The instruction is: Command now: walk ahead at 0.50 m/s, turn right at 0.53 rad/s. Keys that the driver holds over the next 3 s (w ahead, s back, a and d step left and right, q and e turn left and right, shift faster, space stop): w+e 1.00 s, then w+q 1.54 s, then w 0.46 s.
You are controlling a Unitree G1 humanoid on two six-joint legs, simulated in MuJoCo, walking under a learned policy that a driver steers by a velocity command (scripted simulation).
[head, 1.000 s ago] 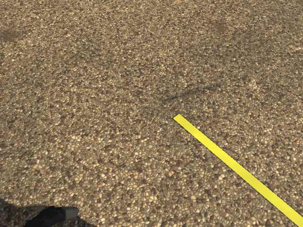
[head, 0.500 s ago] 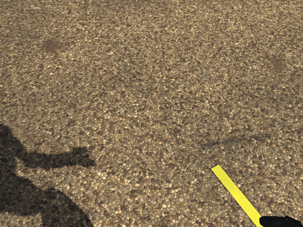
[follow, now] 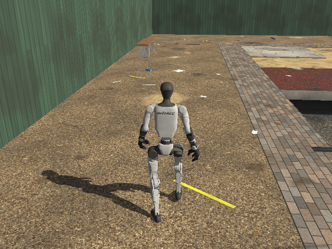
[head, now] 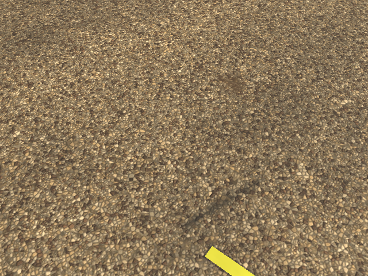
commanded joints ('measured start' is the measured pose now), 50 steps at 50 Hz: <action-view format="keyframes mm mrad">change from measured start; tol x32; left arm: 1 -75 84 24 -111 -2 -11 -16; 5 345 306 119 -16 -9 9 28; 30 382 110 22 -92 -25 -29 68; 50 -96 84 24 -241 -5 -6 -8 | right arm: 1 -8 -203 -50 -43 14 16 -12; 22 -375 -96 -2 -243 5 -47 29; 29 47 -302 -73 -164 -34 -64 22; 50 -15 -221 -50 -77 20 -4 7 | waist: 1 36 101 25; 6 138 -202 -379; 27 40 -94 -84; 30 15 329 -343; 50 -3 96 49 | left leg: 1 40 315 -50 86 901 119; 4 -137 252 -13 589 992 53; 6 -793 -44 -245 1187 -280 -31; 21 -589 38 -316 345 439 -75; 27 -359 33 -328 225 279 14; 30 248 455 -1097 85 -240 260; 36 -217 274 -503 -27 141 161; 50 -38 303 -117 -1 585 125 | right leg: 1 13 56 -74 -21 -122 -47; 4 524 150 -71 -116 -125 -142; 6 1035 -257 856 -306 -304 -423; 14 435 -63 323 -436 118 -262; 25 482 -58 415 -277 -112 -149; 31 -180 91 205 669 -496 23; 50 -14 22 -26 -12 -71 -15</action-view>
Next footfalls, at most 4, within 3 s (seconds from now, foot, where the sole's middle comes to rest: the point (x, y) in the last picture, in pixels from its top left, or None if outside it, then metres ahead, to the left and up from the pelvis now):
0.08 right None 0.22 -0.11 -0.77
0.56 left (172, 259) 0.54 0.04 -0.77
1.08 right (268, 224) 0.64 -0.33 -0.77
1.62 left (242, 145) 1.03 -0.30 -0.77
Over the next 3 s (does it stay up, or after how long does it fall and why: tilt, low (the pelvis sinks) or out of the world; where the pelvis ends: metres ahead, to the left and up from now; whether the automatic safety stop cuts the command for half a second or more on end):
stays up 1.57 -0.38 0.01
